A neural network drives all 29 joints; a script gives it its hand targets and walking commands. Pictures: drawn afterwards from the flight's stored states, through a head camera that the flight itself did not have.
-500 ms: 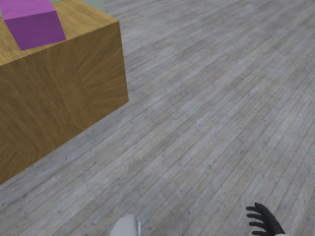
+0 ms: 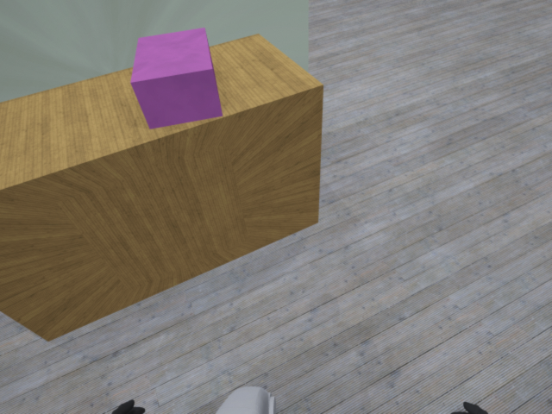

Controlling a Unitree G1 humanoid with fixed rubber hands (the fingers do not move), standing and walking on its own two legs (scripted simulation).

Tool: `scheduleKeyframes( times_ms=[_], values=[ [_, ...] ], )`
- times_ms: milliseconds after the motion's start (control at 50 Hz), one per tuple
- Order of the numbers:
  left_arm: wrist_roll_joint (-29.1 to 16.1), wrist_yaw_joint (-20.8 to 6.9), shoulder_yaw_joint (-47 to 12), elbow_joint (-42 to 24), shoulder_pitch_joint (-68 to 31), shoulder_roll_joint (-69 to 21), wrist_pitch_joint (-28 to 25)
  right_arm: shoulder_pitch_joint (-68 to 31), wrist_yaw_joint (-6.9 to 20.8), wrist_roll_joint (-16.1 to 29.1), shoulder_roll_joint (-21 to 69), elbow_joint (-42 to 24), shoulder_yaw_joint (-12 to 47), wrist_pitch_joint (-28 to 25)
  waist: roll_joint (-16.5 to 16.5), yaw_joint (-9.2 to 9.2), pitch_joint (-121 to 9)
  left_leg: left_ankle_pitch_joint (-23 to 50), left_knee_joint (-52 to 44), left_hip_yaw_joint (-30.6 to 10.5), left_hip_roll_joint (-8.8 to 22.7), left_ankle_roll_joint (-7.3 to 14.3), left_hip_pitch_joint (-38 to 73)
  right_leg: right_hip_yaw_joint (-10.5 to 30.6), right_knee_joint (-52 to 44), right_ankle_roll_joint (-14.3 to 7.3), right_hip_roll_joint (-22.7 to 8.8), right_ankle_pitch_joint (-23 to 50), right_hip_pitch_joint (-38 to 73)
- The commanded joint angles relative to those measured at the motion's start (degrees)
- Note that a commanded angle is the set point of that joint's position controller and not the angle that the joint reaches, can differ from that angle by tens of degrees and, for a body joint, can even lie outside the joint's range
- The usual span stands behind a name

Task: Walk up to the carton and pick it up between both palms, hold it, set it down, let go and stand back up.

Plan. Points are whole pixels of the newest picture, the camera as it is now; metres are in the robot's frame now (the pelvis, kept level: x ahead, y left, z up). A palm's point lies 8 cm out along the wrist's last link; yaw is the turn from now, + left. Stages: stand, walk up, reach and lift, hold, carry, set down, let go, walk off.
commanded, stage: walk up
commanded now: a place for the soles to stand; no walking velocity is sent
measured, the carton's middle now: (178, 75) +1.00 +0.36 +0.02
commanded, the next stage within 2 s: none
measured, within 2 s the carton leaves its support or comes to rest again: neither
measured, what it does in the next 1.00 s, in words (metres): walks ahead, turning left: left foot, then right foot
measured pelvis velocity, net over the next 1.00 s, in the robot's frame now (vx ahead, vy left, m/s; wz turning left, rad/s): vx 0.40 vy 0.13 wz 0.44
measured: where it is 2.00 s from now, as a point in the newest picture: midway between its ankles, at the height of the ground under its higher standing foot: (266, 318)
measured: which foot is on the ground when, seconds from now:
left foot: up 0.00-0.16, down 0.18-0.56, up 0.58-0.90, down 0.92-1.00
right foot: down 0.00-0.22, up 0.24-0.52, down 0.54-0.96, up 0.98-1.00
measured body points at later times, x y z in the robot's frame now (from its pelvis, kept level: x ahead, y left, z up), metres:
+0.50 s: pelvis +0.21 +0.04 +0.00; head +0.24 +0.06 +0.45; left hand +0.29 +0.32 -0.11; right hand +0.31 -0.22 -0.11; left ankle +0.20 +0.17 -0.71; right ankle +0.32 -0.07 -0.69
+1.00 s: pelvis +0.40 +0.13 -0.02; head +0.40 +0.15 +0.43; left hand +0.29 +0.39 -0.15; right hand +0.65 -0.04 -0.10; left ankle +0.46 +0.26 -0.71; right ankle +0.37 -0.06 -0.68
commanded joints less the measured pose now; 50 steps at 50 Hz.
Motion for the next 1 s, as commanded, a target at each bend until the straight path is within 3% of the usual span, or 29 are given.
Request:
scheduleKeyframes(
  times_ms=[0, 60, 100, 120, 160, 180, 200, 220, 240, 300, 360, 420, 460, 500, 520, 540, 560, 580, 620, 660, 760, 800, 840, 880, 900, 920, 940, 960, 980],
  values=[
    [-0.1, -0.2, 3.4, -2.2, -0.5, 11.0, -1.7, -4.0, 1.0, 2.1, -2.2, -7.4, -0.5, -1.8, -17.9, 1.78, 10.5, 2.4, -12.4, -4.2, 6.3, 0.4, -10.8, 16.8, -28.6, -16.2, -17.8, -1.0, 2.9],
    [-0.4, -0.3, 3.6, -2.6, -2.1, 11.8, -1.5, -4.0, 1.3, 2.1, -0.7, -7.1, -0.5, -3.1, -19.2, 0.53, 7.3, 9.2, -24.1, 1.4, 4.2, 2.2, 2.1, 3.6, -23.3, -13.6, -14.0, 11.8, 0.0],
    [-0.4, -0.3, 3.3, -2.7, -1.9, 12.4, -0.9, -1.3, 1.1, 1.7, -1.6, -6.3, -1.6, -3.7, -16.7, -1.40, 4.0, 15.2, -27.3, 5.6, 1.7, 3.5, 13.7, -0.5, -17.8, -12.5, -13.2, 9.0, -4.9],
    [-0.2, -0.4, 3.2, -2.8, -2.6, 12.5, -0.5, 2.9, 0.8, 1.7, -2.7, -5.2, -2.5, -4.0, -13.6, -4.33, 2.0, 17.4, -27.9, 7.8, -0.2, 4.2, 21.6, -3.1, -11.9, -11.7, -12.2, 8.2, -8.4],
    [-0.6, -1.1, 1.9, -3.2, 2.5, 8.8, 0.5, 13.7, -1.0, 1.0, -8.4, -2.3, -4.9, -4.3, 1.3, -9.14, -7.7, 9.6, -29.2, 3.6, -4.2, 6.7, 35.9, -7.7, 13.9, -8.4, -5.9, 12.7, -10.7],
    [-1.4, -2.1, 0.9, -5.7, 4.3, 5.7, 0.7, 15.2, -2.2, 0.7, -13.1, -3.4, -5.8, -4.2, 13.1, -9.97, -9.4, -6.7, -37.9, -19.3, 6.8, 12.1, 38.2, -5.5, 28.0, -5.2, -1.3, -2.6, -19.4],
    [-2.4, -2.8, 2.0, -9.0, 3.0, 8.2, 1.5, 11.4, -3.1, 1.4, -16.4, -5.7, -5.8, -3.7, 12.5, -9.39, -7.9, -25.6, -54.0, -47.3, 18.0, 18.9, 33.0, 3.7, 33.6, -3.4, 2.4, -12.2, -25.5],
    [-2.0, -3.0, 2.9, -9.9, -1.6, 12.0, 2.6, 8.1, -4.0, 3.0, -16.1, -5.6, -5.6, -2.9, 4.7, -9.23, -3.2, -33.8, -59.2, -50.7, 20.8, 21.4, 28.0, 9.9, 37.2, -3.6, 0.0, -11.3, -26.4],
    [-1.4, -3.2, 3.0, -9.9, -4.1, 12.0, 2.7, 6.2, -4.6, 3.2, -14.5, -5.7, -4.7, -2.9, 2.4, -8.11, 2.3, -28.2, -58.5, -46.1, 19.9, 20.0, 24.0, 11.0, 39.0, -3.8, -1.7, -7.0, -27.6],
    [-1.7, -3.1, 2.5, -6.9, 2.4, 9.2, 1.1, 1.5, -5.2, 2.1, -10.9, -6.1, -3.1, -3.5, 6.4, -3.22, 5.1, -3.3, -53.0, -31.4, 15.3, 17.6, 13.2, 11.9, 32.6, -3.7, -3.6, -4.2, -20.5],
    [-2.0, -3.3, 2.3, -5.9, 5.3, 7.9, 1.0, -1.7, -4.6, 0.9, -7.8, -5.8, -1.9, -4.5, 7.2, -1.29, 1.7, 1.5, -50.8, -26.0, 13.6, 18.4, 9.6, 12.1, 23.0, -2.6, -2.8, -6.1, -15.1],
    [-2.2, -3.5, 1.9, -6.7, 2.3, 6.4, 0.8, -1.8, -4.3, 0.4, -7.3, -5.3, -1.7, -4.8, 7.8, -1.68, 1.5, 4.0, -49.3, -22.3, 11.9, 17.7, 8.1, 11.3, 10.2, -2.6, -2.5, -2.0, -12.9],
    [-2.1, -3.4, 2.1, -6.6, 3.7, 5.8, -0.1, -1.6, -3.8, 0.2, -7.2, -5.1, -1.5, -4.6, 5.7, -1.05, -1.7, 6.5, -43.4, -17.1, 8.5, 15.3, 6.7, 8.1, 1.0, -3.4, 0.4, 5.5, -4.9],
    [-1.4, -2.8, 3.5, -4.4, 11.8, 7.1, -0.8, -2.2, -3.1, 0.6, -5.3, -5.1, -0.7, -4.1, -1.1, 3.29, -6.8, -0.8, -33.6, -13.9, 4.2, 11.8, -2.3, 5.0, -4.2, -4.1, 4.4, 12.8, 13.7],
    [-0.6, -2.1, 4.3, -3.6, 15.6, 9.1, -0.7, -0.2, -2.9, 0.9, -2.3, -5.1, 0.4, -4.0, -8.3, 5.17, -9.0, -4.9, -24.3, -10.2, 0.7, 8.9, -7.5, 8.8, -6.2, -5.0, 2.6, 8.6, 21.6],
    [0.7, -1.3, 5.0, -4.2, 17.1, 13.4, -0.8, 1.6, -2.4, 1.4, 1.9, -6.9, 1.8, -4.4, -20.9, 6.58, -9.7, -5.9, -7.1, -2.6, -5.6, 4.4, -15.0, 28.5, -15.3, -8.8, -10.8, -11.4, 24.7],
    [1.0, -0.4, 5.4, -5.6, 12.8, 16.7, -0.2, 2.9, -2.7, 0.9, -1.0, -8.4, 0.9, -3.5, -20.8, 3.99, -5.2, -10.5, 1.5, -3.3, -6.3, 2.0, -19.3, 51.2, -29.8, -13.7, -23.1, -32.0, 17.6],
    [0.0, 0.2, 5.5, -5.3, 7.8, 16.3, 0.6, 2.8, -2.8, -0.3, -5.3, -7.8, -0.3, -2.3, -15.9, 1.71, 0.0, -9.9, 5.5, -4.7, -1.4, 1.7, -20.1, 56.5, -33.5, -17.8, -26.1, -41.0, 12.7],
    [-0.7, 0.2, 3.5, -5.5, 6.5, 12.4, -0.1, -0.5, -2.6, -0.6, -6.2, -8.0, -0.9, -2.4, -11.3, 2.56, 8.3, -2.1, 6.7, -6.0, 1.2, 0.5, -22.9, 43.8, -30.2, -17.8, -22.3, -21.9, 10.6],
    [-0.3, -0.1, 2.7, -4.6, 5.7, 10.8, -0.7, 0.0, -2.2, 0.2, -4.2, -7.6, -0.9, -3.1, -13.8, 2.47, 9.2, 0.1, 2.7, -6.3, 2.2, 0.4, -18.6, 31.6, -27.3, -16.7, -19.6, -3.6, 7.5],
    [-0.8, -0.6, 2.7, -2.9, 0.6, 11.4, -0.8, -2.4, -0.4, 2.4, -0.3, -9.1, 0.0, -3.5, -19.4, 0.47, 10.1, 4.3, -17.1, -3.3, 3.9, 1.1, -7.0, 12.3, -25.0, -15.4, -14.8, 14.6, 1.9],
    [-1.1, -0.6, 2.6, -3.1, 1.1, 11.4, -0.5, -2.2, -0.1, 2.3, 0.5, -8.9, -0.2, -4.0, -19.1, 0.37, 8.0, 8.8, -24.5, 0.4, 1.8, 2.0, 1.6, 5.9, -21.4, -13.5, -12.3, 18.3, -0.2],
    [-1.2, -0.6, 2.5, -3.3, 1.9, 12.1, -0.1, -0.5, -0.1, 1.7, 0.0, -8.4, -1.1, -4.3, -17.8, -0.77, 5.6, 15.2, -27.8, 3.5, -0.2, 3.3, 11.1, 3.4, -17.7, -12.7, -12.2, 13.7, -4.0],
    [-0.9, -0.8, 1.8, -3.5, 2.5, 10.9, 0.6, 7.2, -0.9, 0.9, -2.9, -6.5, -2.9, -4.5, -10.5, -5.11, 0.5, 17.1, -29.0, 4.5, -3.2, 4.9, 25.6, -0.2, -6.0, -10.8, -10.5, 12.4, -8.7],
    [-1.0, -1.2, 1.3, -3.4, 5.0, 9.1, 1.2, 12.5, -1.8, 0.8, -5.2, -5.0, -3.8, -4.6, -4.1, -7.13, -4.1, 13.8, -29.1, 3.3, -4.7, 5.6, 31.5, -3.3, 5.7, -9.1, -7.0, 12.7, -9.2],
    [-1.4, -1.9, 0.5, -4.6, 8.1, 6.6, 1.5, 16.2, -2.8, 0.2, -9.3, -5.0, -5.0, -4.4, 4.7, -9.15, -9.3, 0.5, -32.6, -10.3, 2.3, 8.8, 37.2, -4.6, 20.7, -6.7, -3.0, 6.8, -13.6],
    [-1.9, -2.5, 0.7, -7.6, 8.1, 6.7, 2.2, 14.8, -3.8, 0.3, -14.2, -7.6, -5.3, -4.3, 12.3, -8.57, -8.5, -15.5, -48.5, -42.0, 17.1, 15.4, 34.2, 1.2, 31.2, -3.7, 3.0, -11.8, -21.4],
    [-1.8, -2.4, 2.3, -8.4, 4.9, 11.5, 3.8, 11.7, -4.8, 1.9, -15.1, -7.8, -5.5, -3.5, 5.1, -8.87, -5.3, -30.3, -56.7, -51.5, 21.2, 19.5, 28.3, 8.6, 35.5, -3.7, 1.6, -12.6, -22.9],
    [-1.0, -2.5, 2.6, -8.7, 2.2, 12.9, 4.7, 9.0, -5.5, 2.4, -14.0, -8.4, -5.0, -3.3, 2.3, -7.65, -0.8, -32.0, -58.6, -51.6, 21.4, 18.9, 24.4, 10.7, 38.1, -3.5, 0.3, -9.8, -24.2]
  ],
)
